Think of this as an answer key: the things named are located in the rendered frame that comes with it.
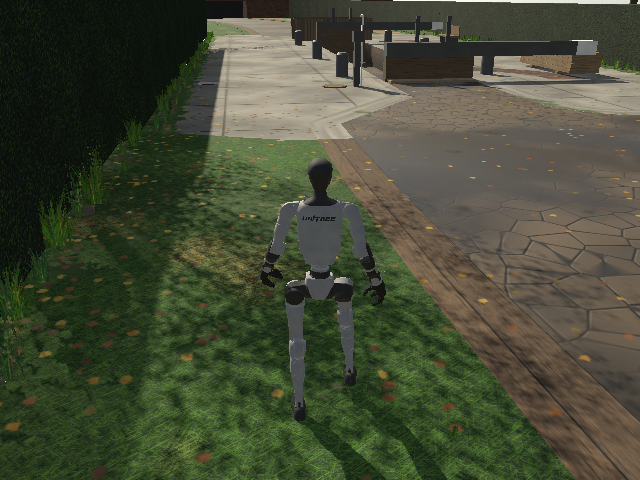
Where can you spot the robot left hand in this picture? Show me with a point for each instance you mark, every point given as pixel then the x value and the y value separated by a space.
pixel 275 273

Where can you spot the robot right shin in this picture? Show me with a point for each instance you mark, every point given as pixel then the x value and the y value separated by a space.
pixel 347 341

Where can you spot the robot right hand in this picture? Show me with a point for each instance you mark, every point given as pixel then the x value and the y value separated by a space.
pixel 378 290

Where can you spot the left robot forearm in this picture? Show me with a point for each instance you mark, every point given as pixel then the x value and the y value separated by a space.
pixel 269 260

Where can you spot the right robot upper arm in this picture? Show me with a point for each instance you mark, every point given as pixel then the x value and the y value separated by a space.
pixel 352 212

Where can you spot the robot right foot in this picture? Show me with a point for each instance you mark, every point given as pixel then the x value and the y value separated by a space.
pixel 350 378

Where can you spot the left robot upper arm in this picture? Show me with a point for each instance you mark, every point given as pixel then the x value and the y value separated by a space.
pixel 288 211

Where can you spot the right robot forearm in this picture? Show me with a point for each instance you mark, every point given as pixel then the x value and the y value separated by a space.
pixel 370 268

